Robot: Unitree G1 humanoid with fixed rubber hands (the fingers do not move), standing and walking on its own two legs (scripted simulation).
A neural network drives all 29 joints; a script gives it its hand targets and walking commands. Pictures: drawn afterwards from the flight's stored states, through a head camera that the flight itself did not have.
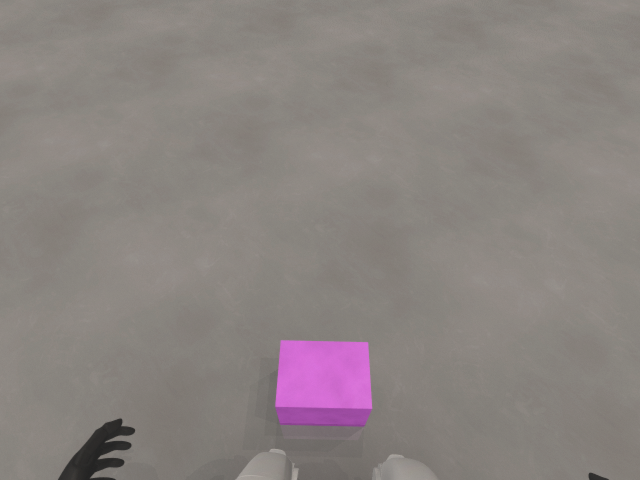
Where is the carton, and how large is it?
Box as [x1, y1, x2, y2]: [275, 340, 371, 426]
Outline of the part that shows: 281,340 275,403 280,424 363,426 371,410 367,342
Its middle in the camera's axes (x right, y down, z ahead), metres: +0.01 +0.40 +1.08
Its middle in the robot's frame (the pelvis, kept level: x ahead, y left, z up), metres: +0.43 +0.02 -0.63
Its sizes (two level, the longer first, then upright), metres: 0.238 0.172 0.187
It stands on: the floor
